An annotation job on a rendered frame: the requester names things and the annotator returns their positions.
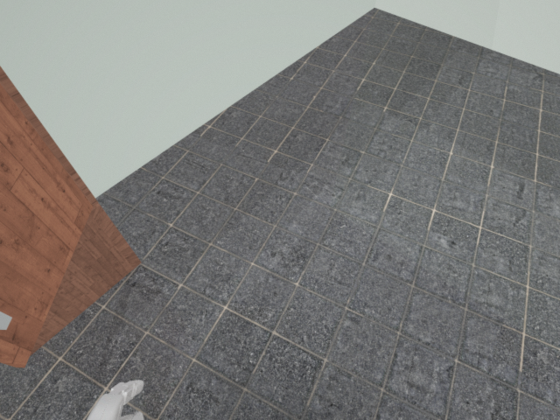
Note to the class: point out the cupboard door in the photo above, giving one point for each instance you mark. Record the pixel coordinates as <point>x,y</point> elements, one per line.
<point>42,216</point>

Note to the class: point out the robot left hand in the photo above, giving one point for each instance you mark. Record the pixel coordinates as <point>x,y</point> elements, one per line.
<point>110,406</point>

